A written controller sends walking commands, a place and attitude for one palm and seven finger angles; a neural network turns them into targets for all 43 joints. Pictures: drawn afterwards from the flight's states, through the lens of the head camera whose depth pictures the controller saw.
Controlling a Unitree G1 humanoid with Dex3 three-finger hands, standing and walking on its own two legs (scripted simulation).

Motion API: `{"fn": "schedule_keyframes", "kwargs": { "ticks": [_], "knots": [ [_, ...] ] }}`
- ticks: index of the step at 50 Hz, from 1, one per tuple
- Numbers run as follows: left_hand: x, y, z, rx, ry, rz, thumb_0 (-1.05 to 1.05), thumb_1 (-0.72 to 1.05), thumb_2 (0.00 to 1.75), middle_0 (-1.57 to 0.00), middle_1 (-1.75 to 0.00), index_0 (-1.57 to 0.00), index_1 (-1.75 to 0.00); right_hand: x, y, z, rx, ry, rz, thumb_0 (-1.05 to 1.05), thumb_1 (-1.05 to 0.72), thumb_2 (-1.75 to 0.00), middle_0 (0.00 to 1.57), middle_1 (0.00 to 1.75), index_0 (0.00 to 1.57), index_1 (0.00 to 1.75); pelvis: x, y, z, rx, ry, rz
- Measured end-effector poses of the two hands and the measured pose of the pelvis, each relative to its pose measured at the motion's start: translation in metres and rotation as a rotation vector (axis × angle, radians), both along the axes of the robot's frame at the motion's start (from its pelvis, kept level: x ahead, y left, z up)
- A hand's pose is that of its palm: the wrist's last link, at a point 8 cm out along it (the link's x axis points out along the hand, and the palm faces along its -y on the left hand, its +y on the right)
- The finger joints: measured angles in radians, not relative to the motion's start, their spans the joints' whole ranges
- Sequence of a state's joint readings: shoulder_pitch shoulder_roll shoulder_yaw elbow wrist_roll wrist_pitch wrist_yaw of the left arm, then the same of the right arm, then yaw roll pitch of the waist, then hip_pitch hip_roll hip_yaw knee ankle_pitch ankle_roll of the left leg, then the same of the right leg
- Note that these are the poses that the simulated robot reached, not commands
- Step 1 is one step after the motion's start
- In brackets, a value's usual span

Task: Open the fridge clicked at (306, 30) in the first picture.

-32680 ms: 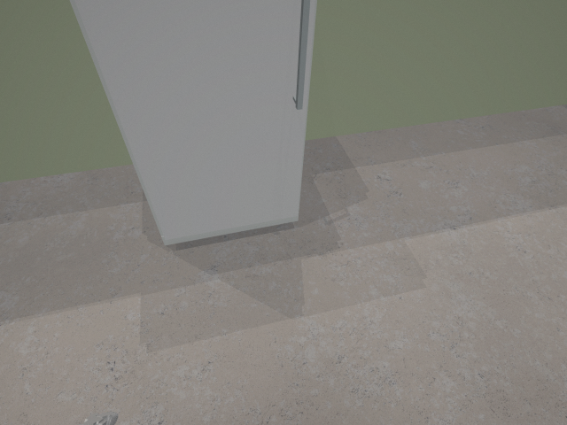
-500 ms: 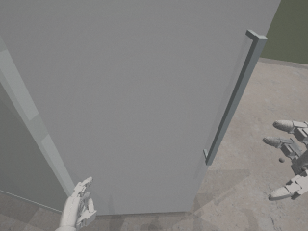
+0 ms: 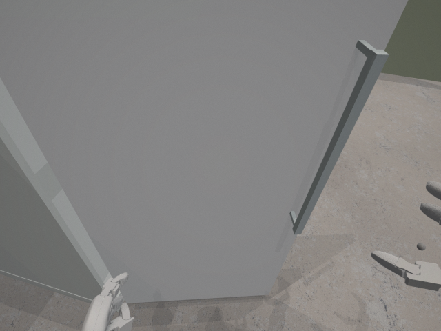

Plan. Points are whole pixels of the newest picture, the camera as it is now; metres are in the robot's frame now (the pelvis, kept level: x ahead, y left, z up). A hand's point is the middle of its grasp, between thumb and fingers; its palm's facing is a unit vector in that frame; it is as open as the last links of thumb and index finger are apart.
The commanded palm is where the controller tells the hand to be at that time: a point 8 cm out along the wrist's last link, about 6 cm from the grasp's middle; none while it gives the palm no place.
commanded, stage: draw the hand back to the body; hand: right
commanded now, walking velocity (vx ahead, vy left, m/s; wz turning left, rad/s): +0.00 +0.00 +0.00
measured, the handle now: (321, 161) +0.40 -0.20 +0.13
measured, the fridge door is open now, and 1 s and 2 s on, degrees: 71 71 71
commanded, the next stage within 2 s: step back with the hand held close in 0.76 s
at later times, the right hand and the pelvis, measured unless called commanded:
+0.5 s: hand (424, 238) +0.21 -0.28 +0.16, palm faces +0.47 +0.80 -0.38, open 7.9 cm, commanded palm +0.16 -0.31 +0.18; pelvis +0.02 -0.01 +0.01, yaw +1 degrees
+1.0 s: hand (425, 236) +0.21 -0.28 +0.16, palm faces +0.46 +0.80 -0.39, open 7.4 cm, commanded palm +0.14 -0.31 +0.18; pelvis +0.00 -0.01 +0.01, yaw +0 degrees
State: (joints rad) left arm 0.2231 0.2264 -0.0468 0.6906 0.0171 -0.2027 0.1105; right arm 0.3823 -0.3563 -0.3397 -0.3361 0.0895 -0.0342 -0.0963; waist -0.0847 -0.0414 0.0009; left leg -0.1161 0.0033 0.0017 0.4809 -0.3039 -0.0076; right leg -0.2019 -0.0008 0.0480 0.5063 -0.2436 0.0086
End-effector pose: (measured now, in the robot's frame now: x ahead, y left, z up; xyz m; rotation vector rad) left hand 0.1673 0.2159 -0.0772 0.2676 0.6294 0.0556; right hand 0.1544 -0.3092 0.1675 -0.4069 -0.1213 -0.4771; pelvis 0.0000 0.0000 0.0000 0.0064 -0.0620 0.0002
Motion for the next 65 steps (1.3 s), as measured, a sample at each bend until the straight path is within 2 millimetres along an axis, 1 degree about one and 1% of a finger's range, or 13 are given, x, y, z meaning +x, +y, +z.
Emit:
{"fn": "schedule_keyframes", "kwargs": {
  "ticks": [5, 12, 22, 27, 34, 45, 49, 53, 58, 65],
  "knots": [
    [-0.001, 0.001, -0.002, -0.003, 0.030, 0.023, 0.01, 0.90, 0.90, -0.20, -0.30, -0.21, -0.30, 0.007, -0.003, 0.002, -0.020, 0.003, -0.006, 0.00, -0.08, -0.51, 0.24, 0.78, 0.24, 0.78, 0.006, -0.002, 0.002, -0.003, -0.008, 0.009],
    [0.009, 0.001, 0.003, -0.007, 0.018, 0.036, 0.01, 0.90, 0.90, -0.20, -0.30, -0.21, -0.30, 0.013, -0.001, 0.006, -0.038, 0.004, 0.015, 0.00, -0.33, -0.63, 0.23, 0.63, 0.23, 0.63, 0.014, -0.004, 0.004, -0.007, -0.009, 0.019],
    [0.026, -0.002, 0.012, -0.003, -0.002, 0.023, 0.01, 0.91, 0.90, -0.20, -0.30, -0.20, -0.30, 0.011, -0.007, 0.006, -0.033, 0.009, -0.002, 0.01, -0.69, -0.80, 0.22, 0.42, 0.22, 0.42, 0.018, -0.006, 0.005, -0.006, -0.011, 0.019],
    [0.029, -0.005, 0.014, -0.005, -0.002, 0.013, 0.01, 0.91, 0.90, -0.20, -0.30, -0.20, -0.30, 0.010, -0.008, 0.006, -0.022, 0.005, -0.010, 0.01, -0.80, -0.86, 0.21, 0.36, 0.21, 0.35, 0.017, -0.007, 0.006, -0.005, -0.015, 0.017],
    [0.025, -0.008, 0.012, -0.011, 0.010, 0.010, 0.01, 0.90, 0.90, -0.20, -0.30, -0.21, -0.30, 0.008, -0.008, 0.006, -0.018, 0.009, -0.010, 0.01, -0.87, -0.89, 0.21, 0.32, 0.21, 0.32, 0.016, -0.006, 0.006, -0.005, -0.019, 0.016],
    [0.013, -0.005, 0.009, -0.008, 0.032, 0.025, 0.01, 0.90, 0.90, -0.20, -0.30, -0.21, -0.30, 0.005, -0.007, 0.005, -0.014, 0.011, -0.007, 0.02, -0.89, -0.90, 0.21, 0.31, 0.21, 0.30, 0.011, -0.006, 0.007, -0.003, -0.027, 0.017],
    [0.009, -0.003, 0.009, 0.001, 0.059, 0.031, 0.01, 0.90, 0.90, -0.20, -0.30, -0.21, -0.30, 0.010, -0.007, 0.010, -0.050, -0.018, 0.010, 0.02, -0.89, -0.90, 0.21, 0.30, 0.21, 0.30, 0.005, -0.007, 0.007, 0.012, 0.003, 0.002],
    [0.004, 0.001, 0.012, 0.007, 0.077, 0.072, 0.01, 0.90, 0.90, -0.20, -0.30, -0.21, -0.30, 0.011, -0.004, 0.009, -0.088, 0.012, 0.063, 0.02, -0.89, -0.90, 0.21, 0.30, 0.21, 0.30, -0.001, -0.012, 0.007, 0.013, 0.040, 0.010],
    [-0.009, 0.003, 0.015, 0.013, 0.082, 0.123, 0.01, 0.91, 0.90, -0.20, -0.30, -0.21, -0.30, 0.001, -0.003, 0.008, -0.129, 0.062, 0.129, 0.01, -0.89, -0.90, 0.21, 0.30, 0.21, 0.30, -0.013, -0.020, 0.006, 0.009, 0.063, 0.021],
    [-0.036, -0.003, 0.013, 0.019, 0.089, 0.138, 0.01, 0.91, 0.90, -0.20, -0.30, -0.20, -0.30, -0.027, -0.020, 0.012, -0.163, 0.043, 0.116, 0.01, -0.89, -0.90, 0.22, 0.30, 0.21, 0.30, -0.037, -0.028, 0.004, 0.014, 0.065, 0.020]
  ]
}}
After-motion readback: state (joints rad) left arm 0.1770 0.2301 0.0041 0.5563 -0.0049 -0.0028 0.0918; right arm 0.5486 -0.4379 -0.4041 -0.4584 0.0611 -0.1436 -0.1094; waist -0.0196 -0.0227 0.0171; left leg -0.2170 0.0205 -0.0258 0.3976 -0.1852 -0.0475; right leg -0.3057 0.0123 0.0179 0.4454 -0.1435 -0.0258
